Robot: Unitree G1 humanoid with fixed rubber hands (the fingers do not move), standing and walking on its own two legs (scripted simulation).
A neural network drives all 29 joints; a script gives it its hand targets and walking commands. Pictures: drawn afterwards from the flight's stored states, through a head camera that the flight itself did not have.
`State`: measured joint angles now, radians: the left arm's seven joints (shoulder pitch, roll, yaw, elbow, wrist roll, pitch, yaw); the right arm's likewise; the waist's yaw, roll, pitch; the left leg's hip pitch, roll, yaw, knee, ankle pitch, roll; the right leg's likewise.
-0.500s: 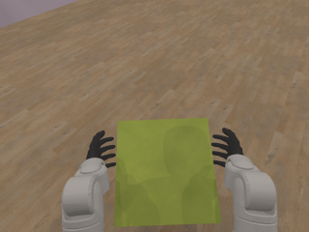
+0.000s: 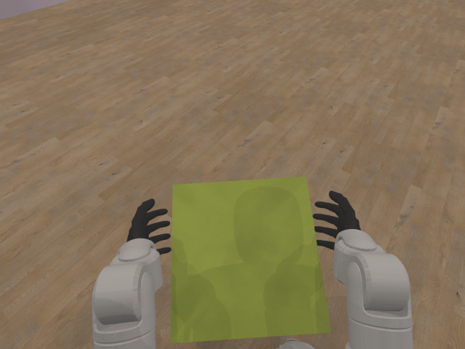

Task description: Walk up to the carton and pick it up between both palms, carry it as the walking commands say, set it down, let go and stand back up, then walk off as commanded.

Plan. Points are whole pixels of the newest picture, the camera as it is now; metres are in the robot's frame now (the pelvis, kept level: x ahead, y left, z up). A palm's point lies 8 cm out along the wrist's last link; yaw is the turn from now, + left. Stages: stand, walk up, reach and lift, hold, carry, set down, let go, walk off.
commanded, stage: carry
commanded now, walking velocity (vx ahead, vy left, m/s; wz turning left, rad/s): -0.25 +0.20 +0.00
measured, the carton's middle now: (243, 255) +0.29 +0.01 -0.01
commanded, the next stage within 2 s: none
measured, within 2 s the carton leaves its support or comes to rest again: neither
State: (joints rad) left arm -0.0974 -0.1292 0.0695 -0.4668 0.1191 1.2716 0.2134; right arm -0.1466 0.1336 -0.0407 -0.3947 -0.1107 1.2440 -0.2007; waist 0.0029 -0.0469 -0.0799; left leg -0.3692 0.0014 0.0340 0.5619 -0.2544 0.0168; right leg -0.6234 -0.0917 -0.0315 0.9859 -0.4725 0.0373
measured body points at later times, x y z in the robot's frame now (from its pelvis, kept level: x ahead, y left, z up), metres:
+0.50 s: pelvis -0.17 +0.10 +0.00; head -0.16 +0.09 +0.45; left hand +0.10 +0.24 +0.09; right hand +0.09 -0.07 +0.09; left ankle -0.18 +0.26 -0.69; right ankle -0.11 -0.05 -0.73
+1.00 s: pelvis -0.25 +0.20 +0.01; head -0.28 +0.20 +0.46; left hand +0.01 +0.35 +0.11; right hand -0.01 +0.03 +0.11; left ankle -0.21 +0.29 -0.71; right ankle -0.28 +0.11 -0.73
